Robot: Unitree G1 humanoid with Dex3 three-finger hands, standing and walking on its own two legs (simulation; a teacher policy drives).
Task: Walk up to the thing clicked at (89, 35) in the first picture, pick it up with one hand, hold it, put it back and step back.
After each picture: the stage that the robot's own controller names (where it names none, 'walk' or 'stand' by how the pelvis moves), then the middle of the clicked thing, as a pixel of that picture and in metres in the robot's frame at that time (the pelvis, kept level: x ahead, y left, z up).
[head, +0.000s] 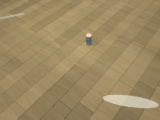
stand; (88, 38) +1.43 -0.01 -0.72
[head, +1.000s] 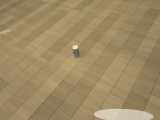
walk; (75, 50) +1.30 +0.22 -0.70
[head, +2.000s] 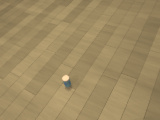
walk; (66, 81) +0.83 +0.30 -0.72
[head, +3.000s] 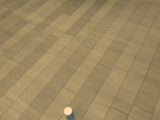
walk; (69, 113) +0.50 +0.23 -0.71
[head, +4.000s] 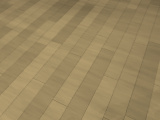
stand; out of the picture +0.41 +0.21 -0.72
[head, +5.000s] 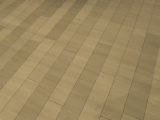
walk; out of the picture +0.36 +0.26 -0.70
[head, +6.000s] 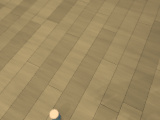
walk; (55, 115) +0.36 +0.25 -0.69
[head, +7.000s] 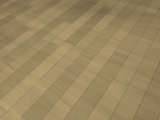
walk; out of the picture +0.41 +0.26 -0.70
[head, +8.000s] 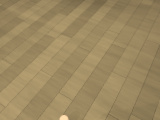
stand; out of the picture +0.42 +0.20 -0.70
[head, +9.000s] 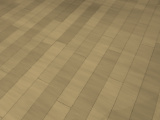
stand; out of the picture +0.39 +0.20 -0.72
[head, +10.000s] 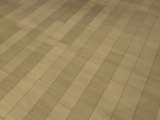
stand; out of the picture +0.38 +0.20 -0.73
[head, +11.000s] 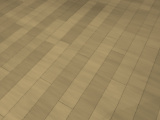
stand; out of the picture +0.37 +0.19 -0.73
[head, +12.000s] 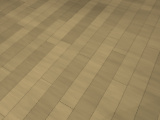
go down; out of the picture +0.37 +0.19 -0.73
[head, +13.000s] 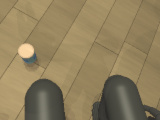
go down; (28, 54) +0.46 +0.23 -0.33
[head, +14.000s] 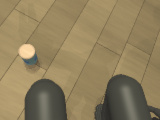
approach; (28, 55) +0.47 +0.23 -0.29
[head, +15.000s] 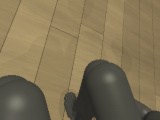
close in; out of the picture +0.45 +0.27 -0.22
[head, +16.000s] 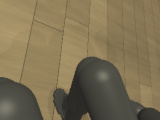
close; out of the picture +0.44 +0.29 -0.23
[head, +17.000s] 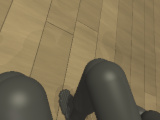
lift; out of the picture +0.41 +0.26 -0.23
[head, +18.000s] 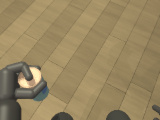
lift; (35, 85) +0.33 +0.19 -0.02
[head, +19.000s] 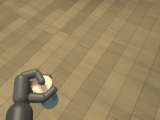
hold; (46, 93) +0.32 +0.16 +0.00
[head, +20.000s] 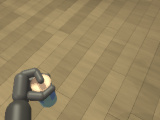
hold; (44, 91) +0.33 +0.17 -0.01
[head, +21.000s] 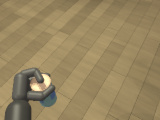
crouch; (44, 91) +0.33 +0.17 -0.01
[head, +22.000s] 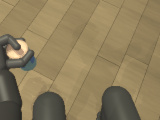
crouch; (23, 56) +0.44 +0.21 -0.10
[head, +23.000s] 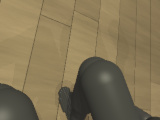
lower; out of the picture +0.44 +0.29 -0.23
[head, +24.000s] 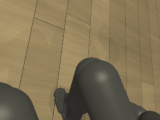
lower; out of the picture +0.44 +0.30 -0.23
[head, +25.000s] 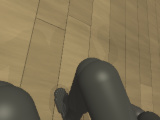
lower; out of the picture +0.44 +0.30 -0.24
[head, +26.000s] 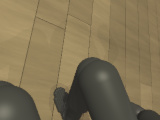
lower; out of the picture +0.44 +0.30 -0.24
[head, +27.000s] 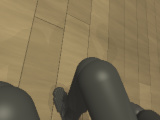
loosen; out of the picture +0.44 +0.29 -0.24
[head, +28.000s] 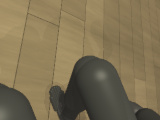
withdraw; out of the picture +0.43 +0.29 -0.24
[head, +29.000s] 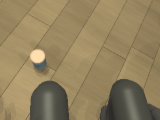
walk; (38, 59) +0.46 +0.22 -0.33
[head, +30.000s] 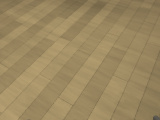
stand; out of the picture +0.39 +0.18 -0.66
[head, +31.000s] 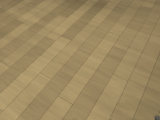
stand; out of the picture +0.39 +0.19 -0.67
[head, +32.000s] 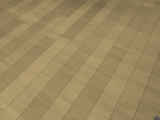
stand; out of the picture +0.40 +0.19 -0.67
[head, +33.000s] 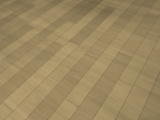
stand; out of the picture +0.41 +0.18 -0.72
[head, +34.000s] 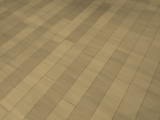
stand; out of the picture +0.39 +0.19 -0.73
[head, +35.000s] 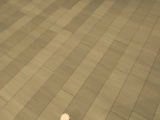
walk; out of the picture +0.40 +0.19 -0.72
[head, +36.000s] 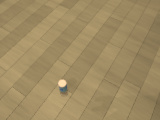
walk; (62, 85) +0.60 +0.18 -0.71
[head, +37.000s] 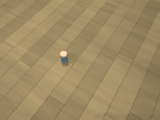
walk; (64, 57) +0.90 +0.23 -0.70
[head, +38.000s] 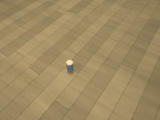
stand; (69, 66) +1.00 +0.17 -0.71
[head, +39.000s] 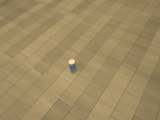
stand; (72, 65) +1.03 +0.18 -0.73
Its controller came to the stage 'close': yes
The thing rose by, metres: 0.70
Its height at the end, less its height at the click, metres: +0.00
